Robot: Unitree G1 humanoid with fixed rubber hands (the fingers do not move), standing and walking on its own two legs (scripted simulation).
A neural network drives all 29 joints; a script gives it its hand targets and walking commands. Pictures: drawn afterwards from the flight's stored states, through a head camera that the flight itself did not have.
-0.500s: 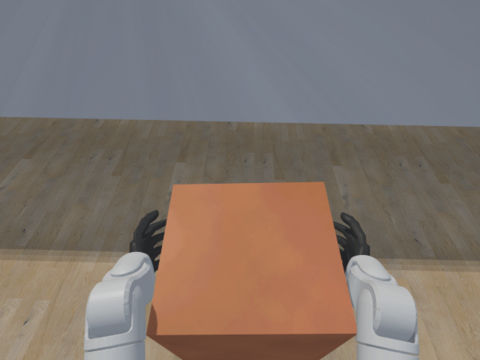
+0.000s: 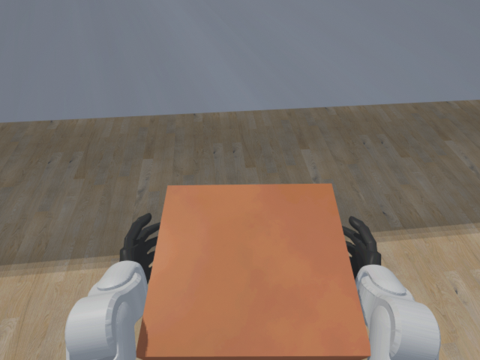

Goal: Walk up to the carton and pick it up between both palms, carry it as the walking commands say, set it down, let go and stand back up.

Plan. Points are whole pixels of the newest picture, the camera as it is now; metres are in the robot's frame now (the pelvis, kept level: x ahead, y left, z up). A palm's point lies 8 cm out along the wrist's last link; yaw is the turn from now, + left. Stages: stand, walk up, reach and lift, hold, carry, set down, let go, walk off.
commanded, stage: carry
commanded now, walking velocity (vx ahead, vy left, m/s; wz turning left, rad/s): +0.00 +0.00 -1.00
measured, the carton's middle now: (250, 289) +0.23 +0.00 +0.02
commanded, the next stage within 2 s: none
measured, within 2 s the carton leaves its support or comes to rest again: neither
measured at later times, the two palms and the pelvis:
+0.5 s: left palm (237, 246) +0.26 +0.02 +0.10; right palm out of the picture +0.10 -0.27 +0.11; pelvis -0.03 -0.01 +0.01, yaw -28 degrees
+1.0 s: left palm (329, 269) +0.23 -0.11 +0.10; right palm out of the picture -0.03 -0.31 +0.11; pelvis -0.04 -0.03 +0.02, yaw -52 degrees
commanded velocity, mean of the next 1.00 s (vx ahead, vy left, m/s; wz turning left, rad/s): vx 0.00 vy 0.00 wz -0.82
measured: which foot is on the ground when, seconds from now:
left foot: down 0.00-0.54, up 0.56-0.88, down 0.90-1.00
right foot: down 0.00-0.22, up 0.24-0.52, down 0.54-0.92, up 0.94-1.00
